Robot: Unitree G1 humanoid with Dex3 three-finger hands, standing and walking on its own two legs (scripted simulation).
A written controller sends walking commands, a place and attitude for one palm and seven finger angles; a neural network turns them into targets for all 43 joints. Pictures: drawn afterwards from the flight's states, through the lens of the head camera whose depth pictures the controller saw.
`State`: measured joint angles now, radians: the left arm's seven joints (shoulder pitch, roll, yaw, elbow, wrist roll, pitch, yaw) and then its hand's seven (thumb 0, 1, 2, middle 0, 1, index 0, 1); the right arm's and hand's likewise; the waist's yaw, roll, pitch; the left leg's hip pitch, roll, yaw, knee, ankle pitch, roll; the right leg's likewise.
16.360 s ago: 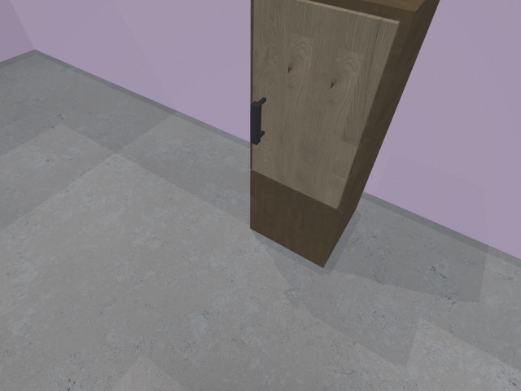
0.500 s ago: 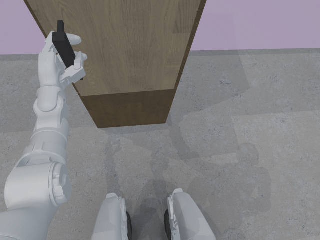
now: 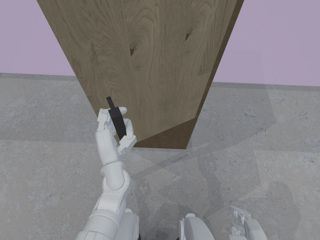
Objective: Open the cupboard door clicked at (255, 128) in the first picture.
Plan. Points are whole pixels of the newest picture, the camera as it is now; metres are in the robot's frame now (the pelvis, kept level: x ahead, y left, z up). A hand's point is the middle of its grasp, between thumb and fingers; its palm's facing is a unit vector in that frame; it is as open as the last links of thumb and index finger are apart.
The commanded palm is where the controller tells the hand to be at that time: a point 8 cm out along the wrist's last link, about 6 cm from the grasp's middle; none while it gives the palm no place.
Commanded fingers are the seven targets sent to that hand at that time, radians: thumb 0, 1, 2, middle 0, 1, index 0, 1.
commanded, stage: pull the door open along its arc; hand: left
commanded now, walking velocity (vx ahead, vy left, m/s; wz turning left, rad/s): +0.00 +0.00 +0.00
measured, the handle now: (117, 120) +0.41 +0.12 +0.01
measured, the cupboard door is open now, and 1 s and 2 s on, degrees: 28 46 47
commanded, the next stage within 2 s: open thumb and fingers to let go in 0.36 s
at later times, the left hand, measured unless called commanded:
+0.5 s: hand (159, 166) +0.29 +0.01 +0.02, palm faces +0.27 -0.96 -0.07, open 6.5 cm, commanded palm +0.24 +0.06 +0.01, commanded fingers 0.00 0.69 0.81 -0.38 -1.33 -0.38 -1.33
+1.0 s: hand (154, 165) +0.29 +0.02 +0.01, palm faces +0.33 -0.94 -0.04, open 12.7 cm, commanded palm +0.24 +0.06 +0.01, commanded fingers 0.00 -0.50 0.30 -0.25 -0.90 -0.25 -0.90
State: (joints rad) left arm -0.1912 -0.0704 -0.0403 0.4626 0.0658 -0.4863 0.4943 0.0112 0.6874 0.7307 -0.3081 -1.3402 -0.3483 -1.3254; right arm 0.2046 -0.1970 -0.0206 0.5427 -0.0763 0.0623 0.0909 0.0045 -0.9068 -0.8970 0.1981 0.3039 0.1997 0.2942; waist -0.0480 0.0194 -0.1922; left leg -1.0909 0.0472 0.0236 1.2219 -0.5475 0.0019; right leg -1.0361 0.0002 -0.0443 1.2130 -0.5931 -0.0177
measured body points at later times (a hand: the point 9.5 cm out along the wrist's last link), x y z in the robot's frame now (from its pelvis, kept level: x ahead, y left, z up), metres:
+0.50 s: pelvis +0.01 -0.05 +0.00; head +0.09 -0.06 +0.44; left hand +0.27 +0.06 +0.02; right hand +0.21 -0.24 -0.10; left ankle +0.01 +0.12 -0.63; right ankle -0.01 -0.11 -0.63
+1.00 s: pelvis -0.02 -0.05 -0.01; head +0.07 -0.07 +0.43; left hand +0.27 +0.07 +0.02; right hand +0.14 -0.26 -0.14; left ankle +0.01 +0.12 -0.63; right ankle -0.01 -0.11 -0.63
